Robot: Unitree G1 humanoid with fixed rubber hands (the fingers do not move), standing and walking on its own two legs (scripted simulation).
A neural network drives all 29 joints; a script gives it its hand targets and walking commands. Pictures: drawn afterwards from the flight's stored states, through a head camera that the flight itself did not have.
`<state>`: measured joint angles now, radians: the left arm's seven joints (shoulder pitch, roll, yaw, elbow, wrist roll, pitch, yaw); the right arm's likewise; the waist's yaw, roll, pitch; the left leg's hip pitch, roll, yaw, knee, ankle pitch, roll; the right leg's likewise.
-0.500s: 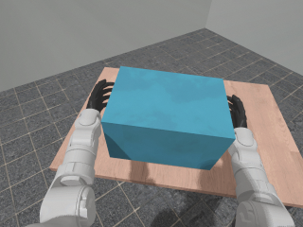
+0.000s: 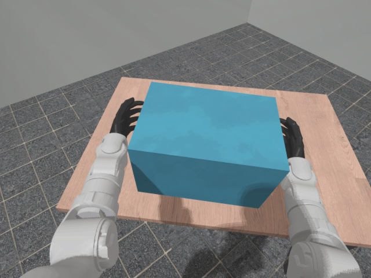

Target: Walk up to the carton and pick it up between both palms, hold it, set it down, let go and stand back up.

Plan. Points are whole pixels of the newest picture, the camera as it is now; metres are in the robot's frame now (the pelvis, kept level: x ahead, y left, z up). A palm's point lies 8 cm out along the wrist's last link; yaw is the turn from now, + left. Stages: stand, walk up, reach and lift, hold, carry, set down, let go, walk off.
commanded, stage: set down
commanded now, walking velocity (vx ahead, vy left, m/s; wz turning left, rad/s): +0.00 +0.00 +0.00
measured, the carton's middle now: (205, 145) +0.40 -0.07 +0.05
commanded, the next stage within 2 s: none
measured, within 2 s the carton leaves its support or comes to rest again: neither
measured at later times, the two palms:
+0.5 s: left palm (130, 132) +0.44 +0.10 +0.07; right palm (293, 158) +0.34 -0.28 +0.05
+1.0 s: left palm (139, 134) +0.45 +0.09 +0.04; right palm (293, 163) +0.34 -0.29 +0.02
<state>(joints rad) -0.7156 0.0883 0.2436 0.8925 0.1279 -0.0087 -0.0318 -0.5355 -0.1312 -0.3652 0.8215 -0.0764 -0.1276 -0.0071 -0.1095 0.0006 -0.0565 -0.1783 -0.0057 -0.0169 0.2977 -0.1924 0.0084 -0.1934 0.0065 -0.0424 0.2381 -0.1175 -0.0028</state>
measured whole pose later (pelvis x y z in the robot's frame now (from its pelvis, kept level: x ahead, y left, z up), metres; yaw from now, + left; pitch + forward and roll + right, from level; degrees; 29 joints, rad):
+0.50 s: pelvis +0.00 +0.00 +0.00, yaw -1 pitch +9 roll -1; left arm -0.81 0.11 0.27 1.13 0.13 -0.18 -0.03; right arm -0.58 -0.11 -0.45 0.90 -0.17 -0.21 0.00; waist -0.12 0.02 -0.09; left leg -0.28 0.00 0.00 0.31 -0.19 0.01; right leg -0.30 0.01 -0.04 0.25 -0.11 -0.01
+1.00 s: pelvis +0.00 +0.00 -0.01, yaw -1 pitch +16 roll -1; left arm -0.92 0.16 0.26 1.37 0.10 -0.33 -0.01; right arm -0.65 -0.12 -0.52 1.03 -0.21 -0.30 0.00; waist -0.15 0.04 -0.13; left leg -0.43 0.01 0.01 0.35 -0.20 0.00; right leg -0.46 0.01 -0.04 0.29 -0.11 -0.01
